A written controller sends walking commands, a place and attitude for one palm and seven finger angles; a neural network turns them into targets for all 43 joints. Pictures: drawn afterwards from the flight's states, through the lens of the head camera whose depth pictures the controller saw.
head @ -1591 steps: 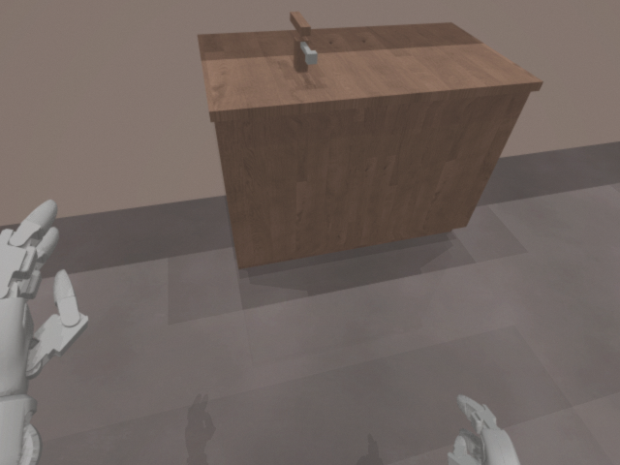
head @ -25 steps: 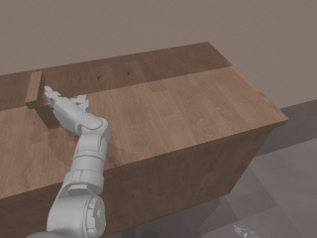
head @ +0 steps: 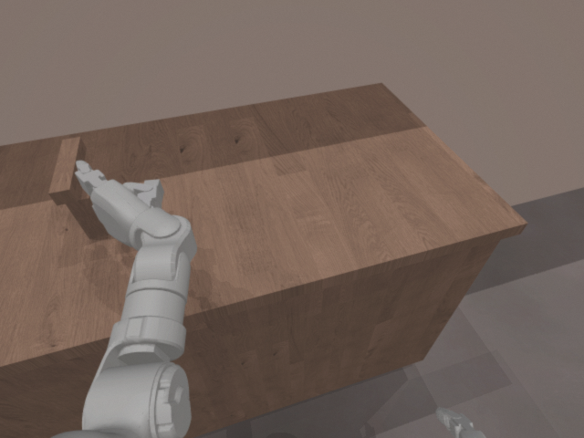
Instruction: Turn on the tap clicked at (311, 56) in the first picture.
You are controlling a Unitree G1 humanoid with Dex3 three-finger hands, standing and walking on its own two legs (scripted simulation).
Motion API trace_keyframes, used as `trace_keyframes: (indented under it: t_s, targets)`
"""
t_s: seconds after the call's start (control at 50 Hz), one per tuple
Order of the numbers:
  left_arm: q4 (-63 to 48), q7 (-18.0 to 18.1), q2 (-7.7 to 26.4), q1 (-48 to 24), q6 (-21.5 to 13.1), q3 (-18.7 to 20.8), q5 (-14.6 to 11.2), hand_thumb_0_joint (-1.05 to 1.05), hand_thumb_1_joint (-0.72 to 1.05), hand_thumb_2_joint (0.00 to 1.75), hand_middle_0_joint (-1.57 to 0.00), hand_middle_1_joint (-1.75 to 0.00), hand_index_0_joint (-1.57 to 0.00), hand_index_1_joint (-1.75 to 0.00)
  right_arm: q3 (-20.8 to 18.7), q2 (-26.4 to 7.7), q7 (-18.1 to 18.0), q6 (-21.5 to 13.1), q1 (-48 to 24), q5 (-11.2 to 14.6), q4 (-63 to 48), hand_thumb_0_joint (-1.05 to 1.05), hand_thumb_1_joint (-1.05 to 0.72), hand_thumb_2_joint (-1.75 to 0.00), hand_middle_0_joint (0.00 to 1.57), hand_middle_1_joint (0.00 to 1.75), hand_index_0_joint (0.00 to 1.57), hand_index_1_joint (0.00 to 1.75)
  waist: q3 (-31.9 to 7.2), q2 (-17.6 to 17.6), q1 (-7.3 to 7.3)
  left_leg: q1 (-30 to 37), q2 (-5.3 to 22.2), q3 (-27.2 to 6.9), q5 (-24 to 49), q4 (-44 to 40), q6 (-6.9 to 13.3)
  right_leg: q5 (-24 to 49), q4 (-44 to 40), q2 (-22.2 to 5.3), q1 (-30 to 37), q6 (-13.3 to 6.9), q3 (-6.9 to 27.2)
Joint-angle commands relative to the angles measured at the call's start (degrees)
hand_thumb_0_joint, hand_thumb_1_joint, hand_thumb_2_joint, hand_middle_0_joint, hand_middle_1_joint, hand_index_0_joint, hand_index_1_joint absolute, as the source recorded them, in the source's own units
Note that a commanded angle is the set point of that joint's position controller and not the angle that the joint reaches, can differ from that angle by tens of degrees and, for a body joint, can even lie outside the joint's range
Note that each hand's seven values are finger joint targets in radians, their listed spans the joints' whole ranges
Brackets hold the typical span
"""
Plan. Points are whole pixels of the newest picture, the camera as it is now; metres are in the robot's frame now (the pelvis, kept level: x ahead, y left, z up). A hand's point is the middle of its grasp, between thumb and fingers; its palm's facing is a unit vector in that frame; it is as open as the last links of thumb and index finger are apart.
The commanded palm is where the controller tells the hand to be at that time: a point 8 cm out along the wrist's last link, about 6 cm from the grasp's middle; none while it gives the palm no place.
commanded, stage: lift the hand up off the lever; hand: left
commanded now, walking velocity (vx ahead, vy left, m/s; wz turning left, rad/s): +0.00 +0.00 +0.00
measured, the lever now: (153, 191) +0.47 +0.25 +0.09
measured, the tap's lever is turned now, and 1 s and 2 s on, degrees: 79 79 79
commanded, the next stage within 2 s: draw the hand back beside the body in 0.90 s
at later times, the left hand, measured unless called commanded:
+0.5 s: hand (143, 186) +0.41 +0.22 +0.16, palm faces +0.81 -0.59 -0.05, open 7.8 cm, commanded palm +0.36 +0.23 +0.16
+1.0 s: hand (142, 183) +0.40 +0.22 +0.17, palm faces +0.80 -0.60 -0.06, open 7.8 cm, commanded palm +0.35 +0.23 +0.17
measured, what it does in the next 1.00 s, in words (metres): stands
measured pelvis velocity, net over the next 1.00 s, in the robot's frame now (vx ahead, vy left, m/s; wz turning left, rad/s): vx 0.00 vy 0.01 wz -0.01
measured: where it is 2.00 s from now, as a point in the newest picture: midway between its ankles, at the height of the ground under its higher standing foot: outside the picture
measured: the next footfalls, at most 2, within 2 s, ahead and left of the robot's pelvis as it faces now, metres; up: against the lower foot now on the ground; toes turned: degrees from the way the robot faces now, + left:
none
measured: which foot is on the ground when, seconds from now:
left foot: down 0.00-1.00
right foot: down 0.00-1.00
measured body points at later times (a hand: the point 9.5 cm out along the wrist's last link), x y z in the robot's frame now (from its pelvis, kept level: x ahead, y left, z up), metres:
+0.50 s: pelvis +0.00 +0.01 +0.00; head -0.01 -0.01 +0.45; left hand +0.36 +0.25 +0.16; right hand +0.16 -0.23 -0.11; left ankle +0.02 +0.13 -0.72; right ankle -0.01 -0.05 -0.72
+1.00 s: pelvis +0.00 +0.01 +0.01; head -0.01 -0.01 +0.46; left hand +0.35 +0.24 +0.17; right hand +0.18 -0.22 -0.10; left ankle +0.02 +0.13 -0.72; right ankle -0.01 -0.05 -0.72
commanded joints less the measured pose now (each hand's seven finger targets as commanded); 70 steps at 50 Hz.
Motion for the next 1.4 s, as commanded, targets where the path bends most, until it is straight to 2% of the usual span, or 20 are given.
trace_keyframes:
  t_s: [0.0, 0.26, 0.44, 0.46, 0.62, 0.66, 0.7, 0.76, 0.88, 0.98, 1.0, 1.02, 1.12, 1.16, 1.18, 1.2, 1.24, 1.26, 1.3, 1.38]
  targets:
    - [-14.31, 0.24, 9.12, -26.12, -3.33, -1.61, 1.74, 0.0, 0.9, 0.9, -0.15, -0.15, -0.15, -0.15, -1.8, -5.95, -0.55, -2.67, -5.82, -0.03, -7.79, 0.0, -0.9, -0.9, 0.2, 0.3, 0.2, 0.3, -17.08, -4.05, -0.01, 6.18, -0.62, 2.19, 11.87, -2.09, 2.14, 20.58, -6.2, -4.74, 9.78, 5.35, 4.95]
    - [-17.21, -0.42, 11.68, -23.71, -0.54, 0.52, 1.42, 0.0, 0.9, 0.9, -0.15, -0.15, -0.15, -0.15, -1.61, -5.93, -0.99, -2.22, -7.53, 0.41, -8.07, 0.0, -0.9, -0.9, 0.2, 0.3, 0.2, 0.3, -16.39, -3.85, 1.54, 7.35, -0.48, 2.46, 13.42, -3.53, 2.01, 22.53, -7.03, -4.94, 12.03, 5.33, 4.88]
    - [-19.54, -1.43, 6.47, -26.86, 0.69, -5.36, 0.99, 0.0, 0.9, 0.9, -0.15, -0.15, -0.15, -0.15, -1.36, -5.48, -0.89, -3.39, -8.71, 0.59, -7.66, 0.0, -0.9, -0.9, 0.2, 0.3, 0.2, 0.3, -14.23, -2.38, 0.34, 10.52, -0.34, 2.13, 13.46, -4.17, 1.89, 17.93, -7.98, -4.12, 9.25, 4.5, 4.13]
    - [-19.11, -1.3, 8.85, -25.75, 0.81, -2.79, 0.7, 0.0, 0.9, 0.9, -0.15, -0.15, -0.15, -0.15, -1.57, -5.8, -1.05, -3.26, -8.7, 0.68, -7.51, 0.0, -0.9, -0.9, 0.2, 0.3, 0.2, 0.3, -14.53, -2.41, 1.18, 10.31, -0.34, 1.82, 13.58, -4.66, 1.77, 17.34, -7.99, -3.95, 9.86, 4.28, 3.95]
    - [-19.97, -1.21, 6.76, -23.83, 3.38, -4.16, -0.04, 0.0, 0.9, 0.9, -0.15, -0.15, -0.15, -0.15, -1.16, -5.4, -0.78, -2.81, -10.25, 0.83, -8.16, 0.0, -0.9, -0.9, 0.2, 0.3, 0.2, 0.3, -14.19, -3.38, 1.77, 11.08, -0.14, 2.4, 14.9, -5.47, 1.49, 18.93, -8.59, -4.21, 11.46, 4.4, 3.85]
    - [-20.75, -1.31, 8.81, -21.45, 3.66, -2.21, -0.27, 0.0, 0.9, 0.9, -0.15, -0.15, -0.15, -0.15, -1.38, -5.6, -0.86, -2.48, -10.7, 1.03, -8.32, 0.0, -0.9, -0.9, 0.2, 0.3, 0.2, 0.3, -14.4, -3.19, 2.78, 11.09, -0.1, 2.06, 15.6, -5.98, 1.34, 19.04, -8.57, -3.98, 12.63, 4.14, 3.72]
    - [-20.25, -1.31, 5.52, -23.38, 4.23, -5.37, -0.34, 0.0, 0.9, 0.9, -0.15, -0.15, -0.15, -0.15, -0.99, -5.38, -0.68, -2.67, -11.02, 0.96, -8.09, 0.0, -0.9, -0.9, 0.2, 0.3, 0.2, 0.3, -12.5, -4.45, 1.73, 11.2, -0.06, 2.24, 14.82, -6.03, 1.5, 18.19, -9.09, -4.09, 11.3, 4.32, 3.65]
    - [-18.8, -1.28, 8.81, -23.28, 4.37, -2.35, -0.46, 0.0, 0.9, 0.9, -0.15, -0.15, -0.15, -0.15, -1.07, -5.69, -1.06, -2.57, -11.19, 1.15, -7.68, 0.0, -0.9, -0.9, 0.2, 0.3, 0.2, 0.3, -11.38, -5.13, 2.25, 10.61, -0.04, 1.94, 13.02, -6.77, 1.61, 15.26, -9.98, -3.98, 11.02, 4.28, 3.77]
    - [-21.79, -1.11, 5.66, -25.72, 3.71, -5.98, 0.69, 0.0, 0.9, 0.9, -0.15, -0.15, -0.15, -0.15, -0.93, -5.06, -0.69, -2.78, -11.78, 0.82, -7.61, 0.0, -0.9, -0.9, 0.2, 0.3, 0.2, 0.3, -13.86, -0.8, 1.93, 12.47, 0.0, 2.18, 14.84, -6.0, 1.26, 15.91, -9.03, -3.93, 10.6, 3.82, 3.8]
    - [-21.73, -1.29, 5.79, -24.43, 3.74, -5.65, 0.02, 0.0, 0.9, 0.9, -0.15, -0.15, -0.15, -0.15, -1.08, -5.23, -0.75, -2.7, -11.75, 0.91, -7.78, 0.0, -0.9, -0.9, 0.2, 0.3, 0.2, 0.3, -14.57, -3.1, 1.88, 12.27, -0.1, 2.07, 15.36, -5.65, 1.39, 18.09, -8.85, -4.15, 11.53, 4.13, 3.94]
    - [-26.74, -10.58, 4.94, -20.92, 2.86, -15.59, 2.1, 0.0, 0.9, 0.9, -0.15, -0.15, -0.15, -0.15, -1.13, -7.05, -1.85, -0.97, -9.17, 1.12, -8.73, 0.0, -0.9, -0.9, 0.2, 0.3, 0.2, 0.3, -14.56, -6.94, -1.03, 14.98, -0.09, 2.75, 17.56, -5.55, 2.28, 24.44, -6.93, -3.88, 12.42, 4.04, 5.44]
    - [-27.99, -14.75, 9.69, -17.95, 2.23, -10.63, 0.95, 0.0, 0.9, 0.9, -0.15, -0.16, -0.15, -0.16, -1.44, -6.81, -2.83, -0.31, -8.73, 1.89, -10.36, 0.0, -0.9, -0.9, 0.2, 0.3, 0.2, 0.3, -16.08, -5.68, 0.41, 15.53, -0.17, 3.17, 18.53, -5.65, 2.84, 28.16, -7.37, -4.0, 14.28, 4.23, 5.96]
    - [-34.15, -29.5, 14.96, -1.13, 0.61, -8.35, -4.65, 0.0, 0.9, 0.9, -0.16, -0.17, -0.16, -0.17, 0.33, -6.14, -5.31, 2.21, -9.36, 3.9, -14.65, 0.0, -0.9, -0.9, 0.2, 0.3, 0.2, 0.3, -12.94, -7.1, 3.22, 16.24, -0.03, 3.27, 17.88, -8.63, 3.3, 33.68, -9.04, -4.03, 20.14, 5.25, 7.15]
    - [-34.24, -30.74, 19.27, 5.99, 2.47, -0.78, -8.68, 0.0, 0.9, 0.9, -0.16, -0.18, -0.16, -0.18, 1.04, -5.77, -6.2, 2.76, -11.78, 4.76, -15.67, 0.0, -0.9, -0.9, 0.2, 0.3, 0.2, 0.3, -10.12, -6.33, 5.91, 14.91, -0.06, 3.46, 14.81, -10.24, 2.97, 30.75, -11.35, -4.13, 22.04, 5.66, 7.61]
    - [-36.83, -30.54, 17.56, 5.99, 3.48, -1.7, -9.99, 0.0, 0.9, 0.9, -0.16, -0.18, -0.16, -0.18, 1.74, -5.19, -6.35, 2.76, -13.31, 5.3, -16.49, 0.0, -0.9, -0.9, 0.2, 0.3, 0.2, 0.3, -7.81, -6.35, 5.91, 14.82, 0.01, 3.66, 13.97, -10.88, 2.91, 29.1, -12.29, -4.33, 21.67, 5.81, 7.8]
    - [-32.55, -34.72, 27.85, 14.81, -1.38, -0.63, -7.91, 0.0, 0.9, 0.9, -0.16, -0.18, -0.16, -0.18, 1.14, -6.12, -4.94, 2.36, -8.63, 3.96, -15.44, 0.0, -0.9, -0.9, 0.2, 0.3, 0.2, 0.3, -2.34, -7.6, 3.04, 14.8, 1.3, 3.16, 11.04, -12.38, 2.84, 29.36, -13.77, -5.57, 20.82, 6.76, 8.42]
    - [-35.41, -38.39, 27.93, 16.07, -6.62, -0.64, -8.96, 0.0, 0.9, 0.9, -0.16, -0.19, -0.16, -0.19, 1.11, -5.74, -4.45, 1.52, -10.12, 4.56, -17.02, 0.0, -0.9, -0.9, 0.2, 0.3, 0.2, 0.3, -0.96, -6.75, 4.01, 14.0, 0.97, 3.44, 9.67, -13.12, 3.27, 25.95, -14.82, -5.29, 21.09, 6.47, 9.09]
    - [-39.76, -39.18, 30.12, 14.49, -8.83, 0.6, -8.86, 0.0, 0.9, 0.9, -0.16, -0.19, -0.16, -0.19, 0.92, -5.98, -4.38, 0.84, -10.89, 4.57, -17.37, 0.0, -0.9, -0.9, 0.2, 0.3, 0.2, 0.3, -1.37, -0.63, 4.35, 16.25, 0.73, 3.6, 9.98, -13.65, 3.21, 23.83, -16.04, -5.25, 20.53, 5.8, 9.15]
    - [-47.08, -40.45, 28.77, 10.98, -12.83, -2.66, -8.26, 0.0, 0.9, 0.9, -0.17, -0.2, -0.17, -0.2, 0.99, -5.74, -3.96, -1.3, -10.97, 4.5, -18.01, 0.0, -0.9, -0.9, 0.2, 0.3, 0.2, 0.3, -0.99, 6.34, 3.09, 20.31, 0.63, 3.77, 10.62, -13.95, 3.15, 20.33, -17.8, -4.64, 18.37, 4.82, 8.9]
    - [-50.09, -41.12, 24.56, 8.33, -17.46, -9.13, -7.72, 0.0, 0.9, 0.9, -0.17, -0.21, -0.17, -0.21, 0.76, -6.37, -3.85, -5.04, -10.73, 4.18, -17.25, 0.0, -0.9, -0.9, 0.2, 0.3, 0.2, 0.3, 0.31, 4.89, 1.28, 26.49, 0.91, 2.87, 9.84, -15.02, 3.34, 13.93, -20.79, -3.17, 13.82, 4.14, 8.01]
